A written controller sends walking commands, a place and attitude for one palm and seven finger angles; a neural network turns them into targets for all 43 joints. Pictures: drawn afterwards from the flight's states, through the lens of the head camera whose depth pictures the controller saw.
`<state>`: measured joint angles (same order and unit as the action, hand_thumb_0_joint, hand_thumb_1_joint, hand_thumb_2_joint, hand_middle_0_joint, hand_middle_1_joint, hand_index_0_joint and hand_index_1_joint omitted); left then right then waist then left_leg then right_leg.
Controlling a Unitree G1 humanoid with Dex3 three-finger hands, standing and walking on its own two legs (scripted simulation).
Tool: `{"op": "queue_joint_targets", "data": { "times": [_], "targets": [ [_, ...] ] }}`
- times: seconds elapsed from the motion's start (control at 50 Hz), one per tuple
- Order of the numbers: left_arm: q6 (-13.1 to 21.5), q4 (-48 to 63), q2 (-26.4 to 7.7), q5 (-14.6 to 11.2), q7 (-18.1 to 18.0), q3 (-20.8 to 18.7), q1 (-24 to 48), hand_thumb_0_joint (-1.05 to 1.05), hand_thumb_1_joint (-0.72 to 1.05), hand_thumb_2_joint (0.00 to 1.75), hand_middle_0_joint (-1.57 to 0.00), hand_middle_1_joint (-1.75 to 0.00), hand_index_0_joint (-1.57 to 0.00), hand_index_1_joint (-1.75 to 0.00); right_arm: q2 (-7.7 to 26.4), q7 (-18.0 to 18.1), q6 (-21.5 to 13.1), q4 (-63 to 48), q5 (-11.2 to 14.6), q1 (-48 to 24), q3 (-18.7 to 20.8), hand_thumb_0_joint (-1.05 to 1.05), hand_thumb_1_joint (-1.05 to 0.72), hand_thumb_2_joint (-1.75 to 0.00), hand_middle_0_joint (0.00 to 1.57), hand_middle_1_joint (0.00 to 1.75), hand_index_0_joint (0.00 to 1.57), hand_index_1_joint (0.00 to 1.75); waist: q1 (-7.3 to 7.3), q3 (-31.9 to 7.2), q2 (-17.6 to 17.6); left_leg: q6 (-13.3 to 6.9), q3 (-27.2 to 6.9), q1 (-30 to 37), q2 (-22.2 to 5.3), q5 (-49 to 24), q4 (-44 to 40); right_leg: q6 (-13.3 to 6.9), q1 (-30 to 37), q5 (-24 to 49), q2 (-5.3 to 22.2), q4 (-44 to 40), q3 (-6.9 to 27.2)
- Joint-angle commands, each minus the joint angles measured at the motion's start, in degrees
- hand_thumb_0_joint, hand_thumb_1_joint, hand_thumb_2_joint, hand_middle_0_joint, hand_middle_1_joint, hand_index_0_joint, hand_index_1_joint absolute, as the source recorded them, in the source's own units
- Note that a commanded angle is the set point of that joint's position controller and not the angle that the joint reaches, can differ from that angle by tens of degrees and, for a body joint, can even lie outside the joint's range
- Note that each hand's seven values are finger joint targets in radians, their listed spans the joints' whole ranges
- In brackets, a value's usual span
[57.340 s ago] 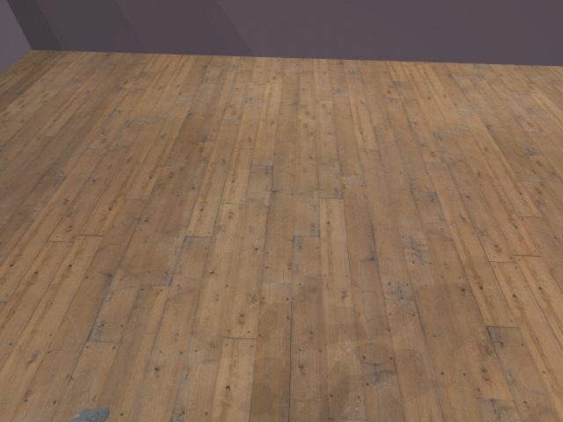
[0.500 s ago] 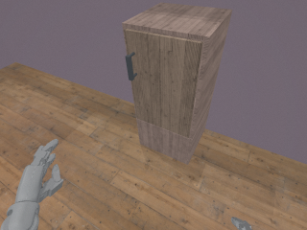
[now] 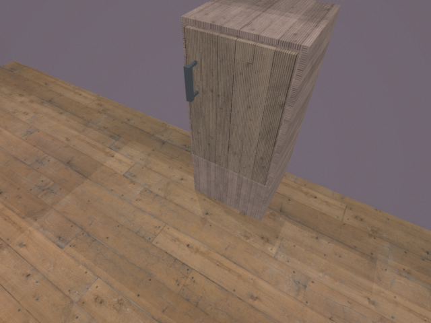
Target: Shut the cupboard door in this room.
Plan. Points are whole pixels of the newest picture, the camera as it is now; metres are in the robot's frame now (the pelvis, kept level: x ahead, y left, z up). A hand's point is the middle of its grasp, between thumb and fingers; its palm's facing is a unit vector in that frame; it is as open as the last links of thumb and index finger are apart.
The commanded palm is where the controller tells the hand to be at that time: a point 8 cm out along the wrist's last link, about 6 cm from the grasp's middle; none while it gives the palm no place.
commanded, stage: let the arm hang, fingers relaxed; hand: left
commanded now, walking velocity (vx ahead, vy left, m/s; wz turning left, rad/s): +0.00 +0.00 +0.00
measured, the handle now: (192, 81) +0.88 +0.14 -0.02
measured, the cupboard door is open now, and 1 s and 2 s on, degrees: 0 0 0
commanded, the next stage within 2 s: look to check the result in 0.50 s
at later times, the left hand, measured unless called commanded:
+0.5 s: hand out of the picture -0.04 +0.17 -0.18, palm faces +0.04 -0.99 -0.15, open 7.4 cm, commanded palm none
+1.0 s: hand out of the picture -0.02 +0.19 -0.18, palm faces +0.02 -0.98 -0.20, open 7.4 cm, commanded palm none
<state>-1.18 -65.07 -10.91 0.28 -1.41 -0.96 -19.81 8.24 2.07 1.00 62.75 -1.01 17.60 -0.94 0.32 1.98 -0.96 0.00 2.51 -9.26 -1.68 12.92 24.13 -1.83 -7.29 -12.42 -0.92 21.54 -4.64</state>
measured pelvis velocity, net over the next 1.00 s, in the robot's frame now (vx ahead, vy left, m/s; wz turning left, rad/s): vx -0.01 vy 0.02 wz -0.02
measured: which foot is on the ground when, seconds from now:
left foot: down 0.00-1.00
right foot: down 0.00-1.00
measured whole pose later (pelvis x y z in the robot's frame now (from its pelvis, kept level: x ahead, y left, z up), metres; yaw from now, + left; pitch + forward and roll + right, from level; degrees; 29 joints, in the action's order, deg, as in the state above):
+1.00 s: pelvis -0.01 +0.02 +0.00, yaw -1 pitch -2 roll +0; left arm 0.1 -64.9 -9.0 0.6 -1.7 -0.9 -17.7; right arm 9.0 1.8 0.0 63.9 -0.9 17.0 -0.3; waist -0.1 1.6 -0.4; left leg -1.4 4.3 -9.3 -0.3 12.2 23.2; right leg -0.5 -8.9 -12.2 0.6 22.9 -2.8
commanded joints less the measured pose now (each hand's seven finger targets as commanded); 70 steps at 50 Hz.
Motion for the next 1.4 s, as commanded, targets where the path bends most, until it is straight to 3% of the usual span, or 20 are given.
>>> {"op": "queue_joint_targets", "data": {
  "times": [0.0, 0.28, 0.36, 0.56, 0.74, 0.88, 1.38],
  "targets": [
    [1.3, 0.8, -2.9, 0.2, -0.2, 0.1, -2.1, 0.0, 0.9, 0.9, -0.2, -0.3, -0.2, -0.3, 5.6, 0.7, -1.0, -0.5, 0.2, 3.6, 1.3, 0.0, -0.9, -0.9, 0.2, 0.3, 0.2, 0.3, -0.49, 3.1, 2.5, -1.9, -4.5, -1.9, -4.5, -2.9, -6.1, -0.8, -3.4, 0.8, 6.3, -5.3, 7.0],
    [1.1, 0.0, -0.5, 0.5, -0.7, -0.3, -4.4, 0.0, 0.9, 0.9, -0.2, -0.3, -0.2, -0.3, 3.1, 0.7, -1.1, 1.0, 0.1, 6.7, 1.3, 0.0, -0.9, -0.9, 0.2, 0.3, 0.2, 0.3, -0.42, 6.6, -0.2, -2.2, -5.5, -6.1, -4.0, 4.6, -8.4, -0.5, -5.9, -2.0, 5.6, -3.1, 6.8],
    [1.2, 0.2, -0.4, 0.6, -0.7, -0.5, -4.6, 0.0, 0.9, 0.9, -0.2, -0.3, -0.2, -0.3, 3.2, 0.7, -1.3, 0.7, 0.1, 7.1, 1.5, 0.0, -0.9, -0.9, 0.2, 0.3, 0.2, 0.3, -0.37, 5.9, -0.4, -2.3, -5.6, -6.6, -4.1, 5.4, -8.4, -0.4, -5.6, -1.8, 5.6, -2.6, 6.6],
    [1.7, 0.6, -1.3, 0.5, -0.8, -0.6, -4.3, 0.0, 0.9, 0.9, -0.2, -0.3, -0.2, -0.3, 3.6, 0.5, -1.6, 0.5, 0.3, 7.2, 1.6, 0.0, -0.9, -0.9, 0.2, 0.3, 0.2, 0.3, -0.57, 3.6, 1.0, -2.4, -4.8, -4.0, -4.0, -1.4, -6.2, -0.7, -5.0, 0.8, 6.4, -2.7, 6.9],
    [1.7, 1.0, -2.9, 0.5, -0.7, -0.6, -3.4, 0.0, 0.9, 0.9, -0.2, -0.3, -0.2, -0.3, 5.5, 0.4, -1.3, 0.0, 0.4, 5.6, 1.9, 0.0, -0.9, -0.9, 0.2, 0.3, 0.2, 0.3, -0.64, 5.3, 0.6, -2.3, -4.9, -3.4, -4.2, 0.1, -6.7, -0.6, -6.6, -0.4, 6.0, -3.3, 7.2],
    [1.9, 1.3, -3.8, 0.5, -0.6, -0.8, -2.0, 0.0, 0.9, 0.9, -0.2, -0.3, -0.2, -0.3, 6.5, 0.3, -1.6, -0.1, 0.3, 4.0, 2.0, 0.0, -0.9, -0.9, 0.2, 0.3, 0.2, 0.3, -0.75, 3.1, 1.2, -2.4, -4.9, -1.8, -4.4, -1.9, -6.7, -0.5, -5.2, 1.2, 6.4, -3.3, 7.4],
    [2.4, 1.9, -8.1, 0.4, -0.2, -1.1, 3.3, 0.0, 0.9, 0.9, -0.2, -0.3, -0.2, -0.3, 10.6, 0.0, -1.9, -0.3, 0.3, -1.4, 2.1, 0.0, -0.9, -0.9, 0.2, 0.3, 0.2, 0.3, -0.59, 1.0, 0.8, -1.9, -5.1, 1.0, -4.9, -8.3, -7.2, -0.6, -1.1, 6.2, 7.2, -4.8, 7.3]
  ]
}}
